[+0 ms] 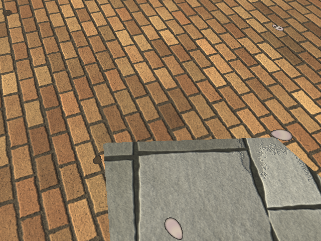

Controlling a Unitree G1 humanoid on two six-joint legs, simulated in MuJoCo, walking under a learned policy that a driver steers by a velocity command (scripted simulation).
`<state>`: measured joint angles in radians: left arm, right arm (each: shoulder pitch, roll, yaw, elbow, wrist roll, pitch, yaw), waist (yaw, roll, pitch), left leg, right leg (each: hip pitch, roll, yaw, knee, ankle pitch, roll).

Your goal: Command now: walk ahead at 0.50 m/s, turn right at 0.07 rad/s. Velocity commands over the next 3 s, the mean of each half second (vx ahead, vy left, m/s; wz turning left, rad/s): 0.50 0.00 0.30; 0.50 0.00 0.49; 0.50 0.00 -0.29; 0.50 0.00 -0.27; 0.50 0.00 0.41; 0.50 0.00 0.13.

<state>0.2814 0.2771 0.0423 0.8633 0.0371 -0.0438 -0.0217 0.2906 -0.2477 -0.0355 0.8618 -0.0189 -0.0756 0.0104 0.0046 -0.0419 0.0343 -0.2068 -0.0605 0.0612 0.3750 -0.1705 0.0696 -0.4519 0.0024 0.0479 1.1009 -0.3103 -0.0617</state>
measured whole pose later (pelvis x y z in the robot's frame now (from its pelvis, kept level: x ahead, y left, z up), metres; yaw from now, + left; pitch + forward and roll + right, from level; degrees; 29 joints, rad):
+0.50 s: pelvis +0.25 -0.04 +0.00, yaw +12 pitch +1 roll +0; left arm 0.23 0.23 0.03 0.83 0.03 -0.09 0.01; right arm 0.31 -0.29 -0.08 0.87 -0.03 -0.02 0.03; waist -0.02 0.05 0.02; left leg -0.48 0.03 -0.01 1.10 -0.31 0.06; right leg -0.21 0.00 -0.13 0.38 -0.18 -0.05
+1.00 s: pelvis +0.47 +0.09 -0.01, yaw +28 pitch +0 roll +0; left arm 0.28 0.24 0.04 0.85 0.02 -0.06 -0.01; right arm 0.19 -0.25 -0.06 0.82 -0.02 -0.02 0.01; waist 0.03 -0.02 0.06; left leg -0.28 -0.09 0.09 0.47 -0.18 0.12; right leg -0.42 -0.10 -0.04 1.21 -0.34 -0.01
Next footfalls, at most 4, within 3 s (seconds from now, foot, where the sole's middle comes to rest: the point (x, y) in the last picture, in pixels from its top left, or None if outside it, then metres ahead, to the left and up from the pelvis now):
0.32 right None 0.32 -0.12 -0.78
0.86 left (122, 236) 0.51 0.16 -0.78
1.42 right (132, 166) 0.84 0.15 -0.78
1.96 left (95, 120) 1.12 0.36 -0.78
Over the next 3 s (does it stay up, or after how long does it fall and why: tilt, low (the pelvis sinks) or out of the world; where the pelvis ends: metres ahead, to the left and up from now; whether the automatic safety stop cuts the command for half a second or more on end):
stays up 1.49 0.41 -0.01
